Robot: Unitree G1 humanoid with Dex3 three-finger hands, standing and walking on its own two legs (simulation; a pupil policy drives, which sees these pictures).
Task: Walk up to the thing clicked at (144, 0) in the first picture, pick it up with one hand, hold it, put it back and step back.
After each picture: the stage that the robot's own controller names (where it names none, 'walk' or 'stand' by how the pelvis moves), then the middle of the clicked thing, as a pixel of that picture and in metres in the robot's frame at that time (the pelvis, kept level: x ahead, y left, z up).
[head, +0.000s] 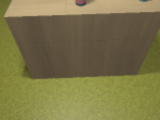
stand; out of the picture +1.05 -0.40 -0.01
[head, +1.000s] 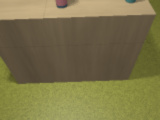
rise first; out of the picture +0.97 -0.26 +0.02
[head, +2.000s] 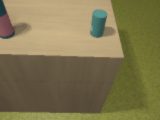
walk; (98, 24) +0.65 -0.03 +0.02
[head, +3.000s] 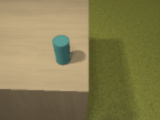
stand; (62, 50) +0.49 +0.12 +0.01
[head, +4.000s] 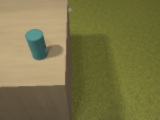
stand; (37, 45) +0.50 +0.20 +0.02
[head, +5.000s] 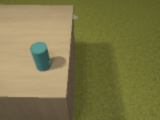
stand; (41, 57) +0.48 +0.19 -0.01
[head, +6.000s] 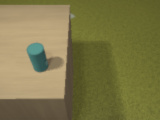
stand; (38, 58) +0.47 +0.21 -0.01
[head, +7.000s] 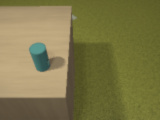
stand; (40, 57) +0.48 +0.20 -0.01
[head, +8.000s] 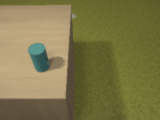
stand; (39, 58) +0.47 +0.20 -0.01
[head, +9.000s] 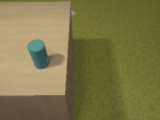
rise first; (39, 55) +0.48 +0.21 -0.01
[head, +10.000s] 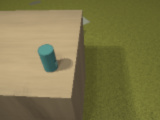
rise first; (48, 58) +0.48 +0.21 -0.01
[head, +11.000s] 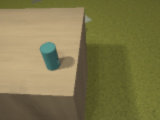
go down; (50, 56) +0.49 +0.20 -0.01
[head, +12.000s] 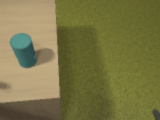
go down; (24, 51) +0.46 +0.19 +0.02
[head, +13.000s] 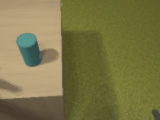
approach; (30, 50) +0.47 +0.19 +0.03
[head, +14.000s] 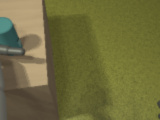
close; (7, 37) +0.48 +0.21 +0.06
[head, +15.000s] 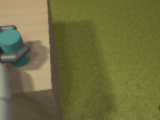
lift; (15, 49) +0.45 +0.21 +0.05
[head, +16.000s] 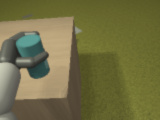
lift; (34, 57) +0.34 +0.16 +0.19
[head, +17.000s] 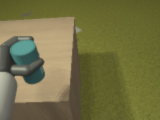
hold; (29, 62) +0.32 +0.18 +0.18
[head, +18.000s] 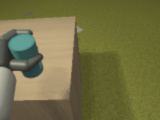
hold; (27, 57) +0.33 +0.18 +0.19
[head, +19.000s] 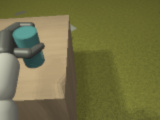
crouch; (30, 48) +0.38 +0.17 +0.18
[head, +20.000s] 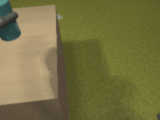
lower; (4, 19) +0.48 +0.22 +0.20
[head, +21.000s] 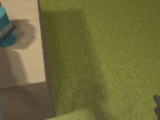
lower; (0, 27) +0.51 +0.21 +0.07
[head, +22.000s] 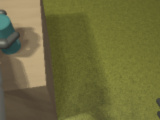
lower; (5, 35) +0.49 +0.21 +0.06
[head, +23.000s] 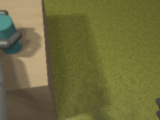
lower; (7, 35) +0.49 +0.21 +0.06
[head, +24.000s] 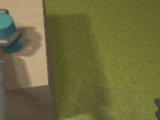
lower; (7, 34) +0.49 +0.21 +0.06
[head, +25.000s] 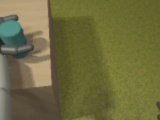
open; (15, 40) +0.47 +0.20 +0.06
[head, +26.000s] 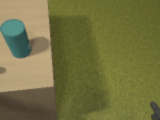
sink last; (17, 40) +0.47 +0.19 +0.05
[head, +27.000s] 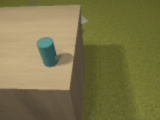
sink last; (48, 52) +0.49 +0.20 +0.04
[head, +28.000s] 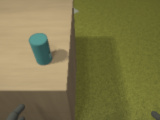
stand; (41, 49) +0.47 +0.19 +0.04
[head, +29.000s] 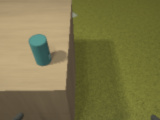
stand; (40, 50) +0.48 +0.19 +0.04
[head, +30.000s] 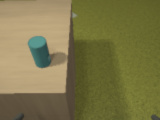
stand; (40, 52) +0.47 +0.19 +0.04
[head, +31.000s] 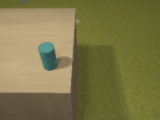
stand; (48, 56) +0.50 +0.18 -0.01
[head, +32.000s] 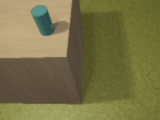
walk; (43, 21) +0.59 +0.21 +0.02
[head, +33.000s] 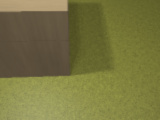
walk; out of the picture +0.88 +0.18 +0.01
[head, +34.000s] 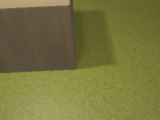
stand; out of the picture +1.10 +0.24 +0.01
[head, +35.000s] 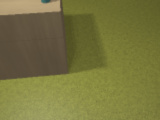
stand; out of the picture +1.08 +0.26 -0.01
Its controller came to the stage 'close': yes
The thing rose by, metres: 0.22
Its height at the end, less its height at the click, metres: +0.00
